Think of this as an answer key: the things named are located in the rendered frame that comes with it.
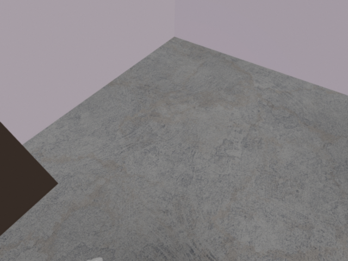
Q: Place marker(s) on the cabinet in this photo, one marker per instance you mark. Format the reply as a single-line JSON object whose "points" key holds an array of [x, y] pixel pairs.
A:
{"points": [[23, 181]]}

